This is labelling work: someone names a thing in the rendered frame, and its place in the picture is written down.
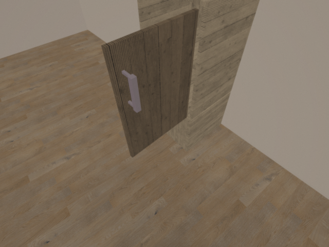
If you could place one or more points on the handle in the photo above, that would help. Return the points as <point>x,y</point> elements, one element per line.
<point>133,85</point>

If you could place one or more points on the cupboard door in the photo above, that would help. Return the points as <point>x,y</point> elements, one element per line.
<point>161,57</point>

